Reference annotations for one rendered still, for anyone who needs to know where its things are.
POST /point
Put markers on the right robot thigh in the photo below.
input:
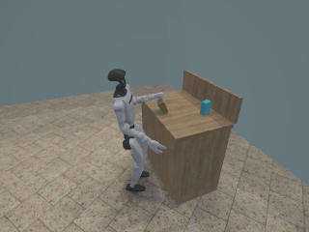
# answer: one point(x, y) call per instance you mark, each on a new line
point(135, 150)

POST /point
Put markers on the left robot hand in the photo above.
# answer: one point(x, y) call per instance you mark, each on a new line
point(159, 95)

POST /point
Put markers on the right robot upper arm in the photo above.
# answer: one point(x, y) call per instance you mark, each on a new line
point(119, 109)

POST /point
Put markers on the table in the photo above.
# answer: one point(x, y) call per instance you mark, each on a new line
point(196, 144)

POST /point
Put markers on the right robot forearm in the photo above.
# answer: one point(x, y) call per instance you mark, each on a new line
point(137, 134)

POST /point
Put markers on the left robot forearm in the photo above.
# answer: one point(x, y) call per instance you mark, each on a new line
point(145, 98)

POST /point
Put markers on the right robot hand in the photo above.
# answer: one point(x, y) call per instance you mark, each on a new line
point(153, 145)

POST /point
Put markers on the robot right shin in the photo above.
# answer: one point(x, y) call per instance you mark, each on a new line
point(135, 175)

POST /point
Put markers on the sponge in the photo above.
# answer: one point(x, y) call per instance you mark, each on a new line
point(162, 105)

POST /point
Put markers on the left robot upper arm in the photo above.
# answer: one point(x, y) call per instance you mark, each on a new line
point(134, 98)

